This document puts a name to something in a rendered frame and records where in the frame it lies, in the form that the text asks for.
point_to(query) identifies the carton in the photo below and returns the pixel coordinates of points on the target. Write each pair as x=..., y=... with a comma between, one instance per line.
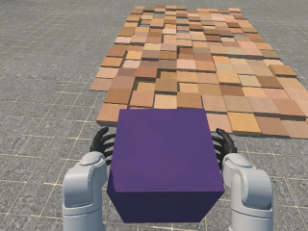
x=164, y=167

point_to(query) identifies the left robot hand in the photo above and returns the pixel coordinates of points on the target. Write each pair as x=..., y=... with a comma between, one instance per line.
x=98, y=146

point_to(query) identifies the robot right forearm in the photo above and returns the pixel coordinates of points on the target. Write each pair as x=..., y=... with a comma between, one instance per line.
x=251, y=198

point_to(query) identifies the right robot hand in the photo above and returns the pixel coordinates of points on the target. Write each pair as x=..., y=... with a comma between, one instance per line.
x=227, y=145

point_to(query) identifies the robot left forearm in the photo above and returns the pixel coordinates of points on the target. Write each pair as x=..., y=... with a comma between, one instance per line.
x=82, y=199

